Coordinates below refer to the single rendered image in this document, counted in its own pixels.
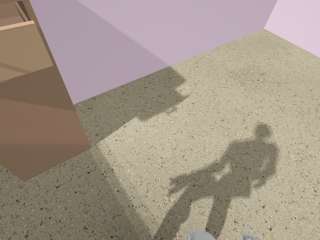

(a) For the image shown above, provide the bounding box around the right robot thigh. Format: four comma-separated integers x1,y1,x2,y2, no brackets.
186,230,215,240

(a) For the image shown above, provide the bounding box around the drawer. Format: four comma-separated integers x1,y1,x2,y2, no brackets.
0,1,53,82

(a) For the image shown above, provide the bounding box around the cabinet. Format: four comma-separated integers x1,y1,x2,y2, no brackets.
0,0,92,182

